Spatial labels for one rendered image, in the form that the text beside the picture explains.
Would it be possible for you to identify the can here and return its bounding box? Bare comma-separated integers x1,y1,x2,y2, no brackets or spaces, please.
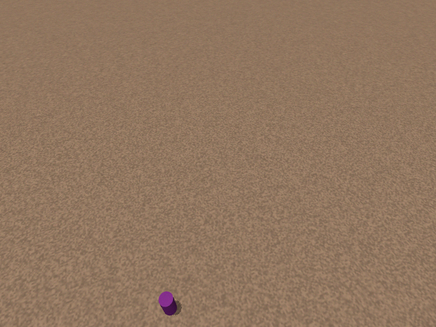
159,292,177,315

